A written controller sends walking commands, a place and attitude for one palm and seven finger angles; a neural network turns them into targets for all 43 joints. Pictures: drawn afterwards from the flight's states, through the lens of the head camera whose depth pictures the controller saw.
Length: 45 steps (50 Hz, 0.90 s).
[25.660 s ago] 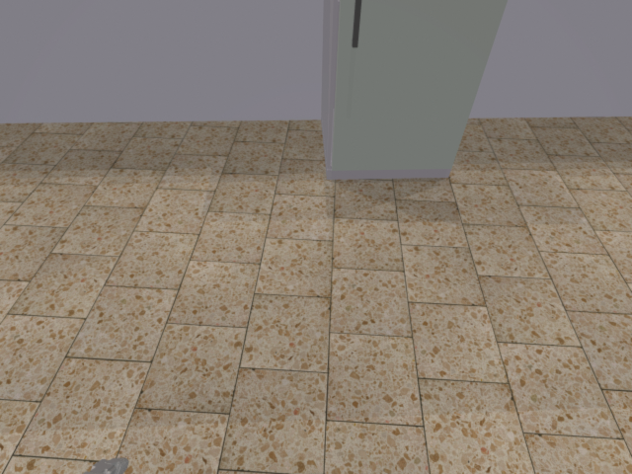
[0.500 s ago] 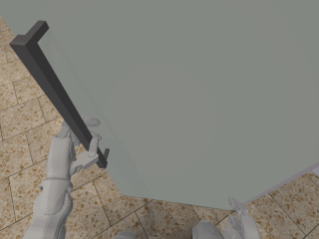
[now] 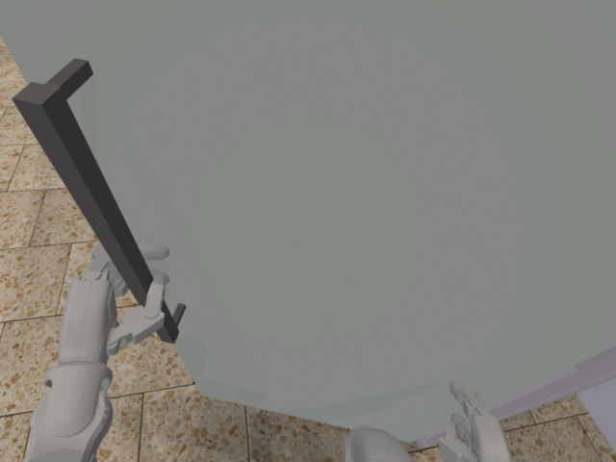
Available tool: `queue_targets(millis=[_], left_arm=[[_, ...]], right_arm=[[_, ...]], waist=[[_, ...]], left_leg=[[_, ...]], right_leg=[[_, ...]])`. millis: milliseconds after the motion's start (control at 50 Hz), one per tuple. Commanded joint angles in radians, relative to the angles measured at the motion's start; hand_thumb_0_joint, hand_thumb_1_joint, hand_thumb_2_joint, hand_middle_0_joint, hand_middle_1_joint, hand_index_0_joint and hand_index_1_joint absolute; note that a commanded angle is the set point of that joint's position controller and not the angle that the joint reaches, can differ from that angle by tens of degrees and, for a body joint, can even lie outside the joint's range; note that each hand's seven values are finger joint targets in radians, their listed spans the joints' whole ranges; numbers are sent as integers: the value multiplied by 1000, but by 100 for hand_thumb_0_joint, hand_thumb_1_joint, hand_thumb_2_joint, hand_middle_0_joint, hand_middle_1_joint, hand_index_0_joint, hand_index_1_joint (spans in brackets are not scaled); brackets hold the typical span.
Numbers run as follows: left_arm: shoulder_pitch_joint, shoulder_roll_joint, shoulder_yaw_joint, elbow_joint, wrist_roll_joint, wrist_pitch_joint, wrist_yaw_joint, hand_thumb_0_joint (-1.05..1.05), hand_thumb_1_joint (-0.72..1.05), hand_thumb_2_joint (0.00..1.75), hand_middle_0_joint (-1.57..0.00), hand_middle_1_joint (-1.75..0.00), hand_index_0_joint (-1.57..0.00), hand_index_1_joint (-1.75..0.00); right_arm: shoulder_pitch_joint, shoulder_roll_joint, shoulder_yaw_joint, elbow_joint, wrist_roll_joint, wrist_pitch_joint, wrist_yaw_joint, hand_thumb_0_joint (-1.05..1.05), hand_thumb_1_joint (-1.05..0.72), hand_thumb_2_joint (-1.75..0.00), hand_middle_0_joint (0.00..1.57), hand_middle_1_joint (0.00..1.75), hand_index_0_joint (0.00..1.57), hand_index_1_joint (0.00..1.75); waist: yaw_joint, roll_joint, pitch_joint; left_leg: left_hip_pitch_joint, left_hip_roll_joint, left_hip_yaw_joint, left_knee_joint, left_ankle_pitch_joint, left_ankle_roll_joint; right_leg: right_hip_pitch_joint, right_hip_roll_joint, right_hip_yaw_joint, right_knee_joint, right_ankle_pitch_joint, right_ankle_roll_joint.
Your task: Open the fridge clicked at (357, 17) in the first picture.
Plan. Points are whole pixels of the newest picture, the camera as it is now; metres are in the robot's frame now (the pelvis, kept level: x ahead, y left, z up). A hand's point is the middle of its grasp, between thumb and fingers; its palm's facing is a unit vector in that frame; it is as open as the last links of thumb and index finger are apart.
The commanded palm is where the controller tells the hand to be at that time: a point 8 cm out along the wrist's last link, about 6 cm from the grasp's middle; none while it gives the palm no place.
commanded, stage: walk backward, drawing the door open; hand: left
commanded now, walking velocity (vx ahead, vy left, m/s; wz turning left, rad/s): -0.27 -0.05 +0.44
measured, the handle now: (139, 250) +0.31 +0.21 +0.12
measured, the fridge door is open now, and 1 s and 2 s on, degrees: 63 73 69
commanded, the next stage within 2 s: stop walking and hold the door back in 0.16 s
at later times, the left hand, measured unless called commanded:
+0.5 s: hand (132, 442) +0.13 +0.17 +0.08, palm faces +0.56 -0.77 -0.31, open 6.0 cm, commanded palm +0.13 +0.22 +0.08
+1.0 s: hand (138, 384) +0.18 +0.18 +0.09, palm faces +0.41 -0.88 -0.24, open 5.6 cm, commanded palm +0.15 +0.21 +0.08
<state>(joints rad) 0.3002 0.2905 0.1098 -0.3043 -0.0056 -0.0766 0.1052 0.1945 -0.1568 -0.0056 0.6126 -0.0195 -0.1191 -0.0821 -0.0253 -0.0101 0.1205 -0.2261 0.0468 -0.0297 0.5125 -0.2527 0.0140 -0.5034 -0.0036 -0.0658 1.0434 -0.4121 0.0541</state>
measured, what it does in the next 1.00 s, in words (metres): walks backwards, turning left: right foot, then left foot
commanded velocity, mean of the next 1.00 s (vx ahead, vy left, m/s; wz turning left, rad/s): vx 0.11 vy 0.02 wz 0.13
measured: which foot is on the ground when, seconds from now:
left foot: down 0.00-0.24, up 0.26-0.72, down 0.74-1.00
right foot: up 0.00-0.22, down 0.24-0.76, up 0.78-1.00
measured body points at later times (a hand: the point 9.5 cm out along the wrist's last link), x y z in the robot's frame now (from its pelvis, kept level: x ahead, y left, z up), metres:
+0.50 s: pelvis -0.09 -0.13 +0.00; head -0.07 -0.16 +0.45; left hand +0.10 +0.21 +0.10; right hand +0.12 -0.35 -0.12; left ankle -0.14 +0.01 -0.66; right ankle -0.03 -0.19 -0.74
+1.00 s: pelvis -0.18 -0.12 +0.00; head -0.15 -0.11 +0.45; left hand +0.15 +0.22 +0.11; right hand -0.05 -0.33 -0.13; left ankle -0.20 -0.03 -0.74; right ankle -0.09 -0.24 -0.66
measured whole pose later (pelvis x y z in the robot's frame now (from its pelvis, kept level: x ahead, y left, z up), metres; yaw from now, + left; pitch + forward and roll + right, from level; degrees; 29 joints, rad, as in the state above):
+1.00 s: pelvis -0.18 -0.12 +0.00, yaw +17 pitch -2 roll -2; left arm -0.69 0.32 0.09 0.88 -0.02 -0.14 0.06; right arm 0.33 -0.19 0.03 0.77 0.05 -0.04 -0.10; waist 0.00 0.02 0.11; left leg -0.16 0.04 0.08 0.41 -0.22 0.03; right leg -0.54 -0.05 -0.05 1.05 -0.32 0.02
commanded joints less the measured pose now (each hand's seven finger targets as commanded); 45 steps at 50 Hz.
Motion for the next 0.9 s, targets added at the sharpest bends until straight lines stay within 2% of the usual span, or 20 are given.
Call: queue_targets(millis=[0, 100, 180, 200, 220, 240, 260, 300, 320, 400, 460, 580, 640, 680, 700, 720, 740, 760, 800, 880], left_arm=[[-92, 71, 80, -280, -13, -74, 29, 0, 90, 90, -45, -140, -45, -140], [-52, 102, 122, -219, -35, -75, 47, 0, 90, 90, -45, -140, -45, -140], [-21, 149, 173, -197, -31, -98, 45, 0, 90, 90, -45, -140, -45, -140], [-31, 188, 194, -204, -22, -102, 41, 0, 90, 90, -45, -140, -45, -140], [-42, 266, 254, -197, -18, -102, 43, 0, 90, 90, -45, -140, -45, -140], [-62, 272, 276, -177, -29, -97, 48, 0, 90, 90, -45, -140, -45, -140], [-126, 249, 286, -26, -36, -83, 58, 0, 90, 90, -45, -140, -45, -140], [-273, 157, 188, 51, -24, -87, 52, 0, 90, 90, -45, -140, -45, -140], [-371, 234, 253, 116, -26, -98, 64, 0, 90, 90, -45, -140, -45, -140], [-583, 271, 245, 317, -50, -137, 67, 0, 90, 90, -45, -140, -45, -140], [-760, 229, 164, 380, -57, -156, 59, 0, 90, 90, -45, -140, -45, -140], [-1016, 252, 141, 550, -42, -159, 67, 0, 90, 90, -45, -140, -45, -140], [-1124, 301, 158, 614, -30, -162, 62, 0, 90, 90, -45, -140, -45, -140], [-1215, 300, 143, 644, -25, -177, 41, 0, 90, 90, -45, -140, -45, -140], [-1261, 278, 115, 653, -23, -190, 28, 0, 90, 90, -45, -140, -45, -140], [-1302, 251, 100, 651, -36, -200, 24, 0, 90, 90, -45, -140, -45, -140], [-1383, 255, 95, 686, -29, -185, 29, 0, 90, 90, -45, -140, -45, -140], [-1411, 262, 102, 718, -22, -164, 28, 0, 90, 90, -45, -140, -45, -140], [-1403, 275, 96, 836, 5, -161, 15, 0, 90, 90, -45, -140, -45, -140], [-1493, 214, 38, 931, -10, -130, -23, 0, 90, 90, -45, -140, -45, -140]], right_arm=[[-25, -152, -49, -118, 20, -57, -5, 0, -90, -90, 20, 30, 20, 30], [-52, -158, -36, -123, 14, -75, -15, 0, -90, -90, 20, 30, 20, 30], [-92, -149, -28, -125, 6, -81, -3, 0, -90, -90, 20, 30, 20, 30], [-87, -125, -23, -126, 9, -73, 2, 0, -90, -90, 20, 30, 20, 30], [-120, -97, -19, -142, 13, -64, 3, 0, -90, -90, 20, 30, 20, 30], [-149, -109, -24, -147, 15, -64, -9, 0, -90, -90, 20, 30, 20, 30], [-98, -128, -30, -99, 7, -63, -19, 0, -90, -90, 20, 30, 20, 30], [-87, -133, -31, -67, 6, -48, -15, 0, -90, -90, 20, 30, 20, 30], [-99, -143, -27, -38, 6, -39, -23, 0, -90, -90, 20, 30, 20, 30], [-108, -198, -34, -47, 19, -9, -36, 0, -90, -90, 20, 30, 20, 30], [-101, -224, -45, -51, 27, 2, -28, 0, -90, -90, 20, 30, 20, 30], [-61, -219, -44, -39, 31, 16, -26, 0, -90, -90, 20, 30, 20, 30], [-24, -209, -40, -27, 37, 16, -28, 0, -90, -90, 20, 30, 20, 30], [12, -217, -43, -20, 36, 15, -25, 0, -90, -90, 20, 30, 20, 30], [26, -221, -42, -24, 35, 13, -27, 0, -90, -90, 20, 30, 20, 30], [6, -256, -45, -46, 40, 2, -28, 0, -90, -90, 20, 30, 20, 30], [-8, -242, -34, -32, 47, -5, -31, 0, -90, -90, 20, 30, 20, 30], [-23, -217, -30, -25, 48, -6, -33, 0, -90, -90, 20, 30, 20, 30], [-3, -238, -31, -6, 58, 5, -24, 0, -90, -90, 20, 30, 20, 30], [58, -237, -32, 16, 71, 25, -27, 0, -90, -90, 20, 30, 20, 30]], waist=[[12, 298, -256], [12, 327, -230], [50, 244, -227], [45, 71, -234], [50, -158, -221], [59, -233, -217], [47, -180, -273], [7, -107, -264], [3, -46, -275], [30, -106, -233], [41, -149, -195], [58, -209, -264], [51, -167, -340], [16, -51, -393], [-4, 71, -397], [-4, 320, -355], [-2, 376, -284], [20, 256, -260], [11, 170, -256], [8, 106, -270]], left_leg=[[187, 174, -140, -170, 526, 68], [73, 184, -223, -207, 352, 105], [-71, 87, -197, -85, 168, 43], [-92, -6, -118, 38, -3, -9], [-219, -100, -4, 264, -269, -58], [-287, -121, -12, 558, -362, -58], [-307, -92, -65, 718, -324, -58], [-340, -63, -74, 810, -186, -76], [-347, -52, -64, 791, -140, -81], [-323, -67, -30, 641, -64, -52], [-293, -58, 15, 467, -80, -36], [-169, -68, 117, 171, -169, -5], [-21, -88, 186, -22, -194, 18], [172, -90, 191, -192, -123, 40], [260, -27, 124, -246, -155, 70], [309, 162, -143, -339, -301, 121], [293, 319, -329, -364, -282, 200], [268, 329, -311, -343, -57, 228], [245, 330, -311, -310, -148, 215], [291, 272, -146, -235, 100, 193]], right_leg=[[30, 11, 19, -102, 42, 19], [171, 37, 12, -304, -28, 22], [403, 31, 1, -701, 227, 20], [419, -60, 59, -797, 331, -6], [412, -252, 202, -788, 510, -76], [291, -396, 337, -783, 625, -150], [306, -425, 307, -759, 580, -163], [364, -352, 240, -707, 574, -103], [385, -336, 193, -676, 624, -114], [377, -310, 203, -743, 340, -50], [357, -332, 264, -864, -8, -57], [381, -326, 271, -928, -303, -107], [375, -297, 226, -869, -271, -144], [316, -201, 141, -732, -159, -100], [231, -138, 79, -589, -121, -65], [63, -39, -26, -372, -101, -36], [-91, 2, -41, -137, -105, -34], [-123, 5, 19, 34, -74, -48], [-196, -52, 95, 96, 24, -45], [-202, -66, 37, 89, 97, -29]])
